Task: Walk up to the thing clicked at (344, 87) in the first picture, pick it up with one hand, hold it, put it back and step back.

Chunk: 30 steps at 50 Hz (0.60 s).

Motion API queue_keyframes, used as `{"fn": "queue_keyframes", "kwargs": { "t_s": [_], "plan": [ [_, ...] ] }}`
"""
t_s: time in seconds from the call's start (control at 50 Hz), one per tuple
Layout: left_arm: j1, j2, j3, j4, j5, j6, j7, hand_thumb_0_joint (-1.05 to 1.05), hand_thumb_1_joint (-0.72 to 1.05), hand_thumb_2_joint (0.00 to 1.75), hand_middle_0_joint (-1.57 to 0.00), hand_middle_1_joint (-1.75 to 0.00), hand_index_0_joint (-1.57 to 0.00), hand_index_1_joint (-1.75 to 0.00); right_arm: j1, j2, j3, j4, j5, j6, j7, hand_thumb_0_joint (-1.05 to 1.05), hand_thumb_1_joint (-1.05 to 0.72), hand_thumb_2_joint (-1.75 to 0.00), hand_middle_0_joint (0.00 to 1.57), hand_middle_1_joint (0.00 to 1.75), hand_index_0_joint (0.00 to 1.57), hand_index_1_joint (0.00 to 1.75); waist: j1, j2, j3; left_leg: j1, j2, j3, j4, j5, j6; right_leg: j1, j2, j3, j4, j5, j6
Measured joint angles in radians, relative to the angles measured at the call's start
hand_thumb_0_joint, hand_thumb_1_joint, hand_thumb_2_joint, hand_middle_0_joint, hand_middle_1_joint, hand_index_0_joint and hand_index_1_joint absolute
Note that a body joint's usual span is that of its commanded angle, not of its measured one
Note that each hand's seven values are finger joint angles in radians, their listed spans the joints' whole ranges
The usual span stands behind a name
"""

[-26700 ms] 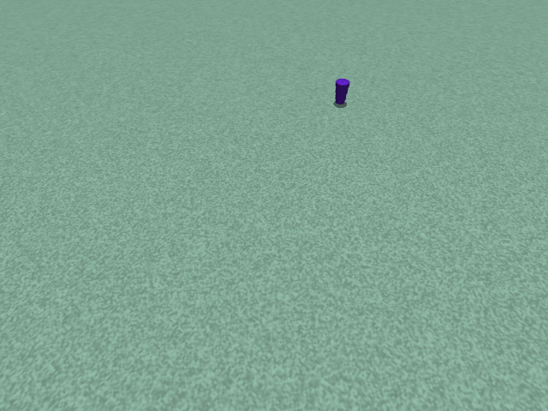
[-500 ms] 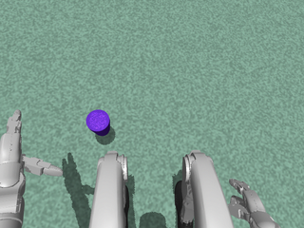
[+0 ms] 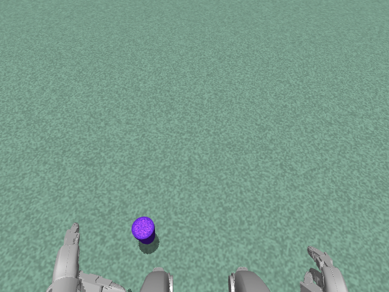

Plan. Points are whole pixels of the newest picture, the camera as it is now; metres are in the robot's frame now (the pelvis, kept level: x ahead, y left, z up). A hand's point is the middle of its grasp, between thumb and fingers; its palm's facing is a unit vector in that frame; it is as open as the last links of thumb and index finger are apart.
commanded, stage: home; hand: left
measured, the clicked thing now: (145, 232) +0.41 +0.22 -0.59
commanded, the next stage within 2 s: stand in 1.90 s
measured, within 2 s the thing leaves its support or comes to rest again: neither
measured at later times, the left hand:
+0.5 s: hand (89, 280) +0.18 +0.20 +0.00, palm faces +0.13 -0.95 -0.30, open 17.7 cm
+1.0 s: hand (98, 284) +0.17 +0.18 +0.00, palm faces +0.12 -0.95 -0.29, open 17.5 cm
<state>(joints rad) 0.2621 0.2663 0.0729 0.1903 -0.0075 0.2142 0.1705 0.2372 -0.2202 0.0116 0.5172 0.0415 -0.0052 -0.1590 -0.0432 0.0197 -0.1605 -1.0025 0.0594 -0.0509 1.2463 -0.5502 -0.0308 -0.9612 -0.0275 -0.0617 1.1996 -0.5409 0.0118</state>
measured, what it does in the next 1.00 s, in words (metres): rises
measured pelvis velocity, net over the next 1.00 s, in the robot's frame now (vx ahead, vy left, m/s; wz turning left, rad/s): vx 0.00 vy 0.00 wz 0.01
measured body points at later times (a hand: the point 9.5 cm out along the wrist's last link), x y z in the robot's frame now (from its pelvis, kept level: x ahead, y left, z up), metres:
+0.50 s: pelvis +0.01 +0.01 +0.05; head +0.03 +0.02 +0.50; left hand +0.17 +0.25 +0.02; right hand +0.19 -0.22 -0.01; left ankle +0.03 +0.13 -0.63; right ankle +0.02 -0.13 -0.63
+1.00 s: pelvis +0.00 +0.00 +0.05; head +0.02 +0.00 +0.50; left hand +0.16 +0.23 +0.02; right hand +0.16 -0.24 -0.02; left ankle +0.03 +0.13 -0.63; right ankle +0.02 -0.13 -0.63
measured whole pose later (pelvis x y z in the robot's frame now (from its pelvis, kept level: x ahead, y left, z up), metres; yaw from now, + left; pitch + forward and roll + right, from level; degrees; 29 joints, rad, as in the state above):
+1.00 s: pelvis +0.00 +0.00 +0.05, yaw +0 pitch +6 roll -2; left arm 0.46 0.20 -0.01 0.01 -0.01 0.26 0.14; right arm 0.29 -0.21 0.02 0.51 0.01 -0.13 -0.18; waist -0.02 0.04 -0.10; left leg -0.63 0.06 -0.03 0.96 -0.45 -0.03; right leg -0.59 -0.03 -0.06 0.92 -0.44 0.01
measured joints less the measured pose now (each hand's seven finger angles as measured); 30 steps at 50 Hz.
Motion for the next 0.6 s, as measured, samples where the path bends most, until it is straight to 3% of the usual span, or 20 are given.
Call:
{"fn": "queue_keyframes", "kwargs": {
  "t_s": [0.22,0.6],
  "plan": [
    [0.203,-0.043,-0.084,-0.228,-0.008,0.062,0.011,-0.01,-0.57,0.04,-0.06,-0.05,-0.05,-0.05,0.057,0.022,0.014,-0.033,-0.014,-0.046,-0.035,0.01,-0.9,-0.9,0.2,0.3,0.2,0.3,0.008,0.026,-0.008,0.278,-0.003,0.021,-0.198,0.039,0.015,0.283,-0.001,0.008,-0.217,0.053,0.017],
    [0.205,-0.057,-0.08,-0.215,0.001,0.064,-0.021,-0.01,-0.58,0.03,-0.05,-0.05,-0.05,-0.05,0.039,0.018,0.019,-0.027,-0.034,-0.11,-0.023,0.01,-0.9,-0.9,0.2,0.3,0.2,0.3,0.026,0.015,0.054,0.365,-0.008,0.02,-0.262,0.082,0.016,0.373,-0.004,0.004,-0.282,0.094,0.017]
  ]
}}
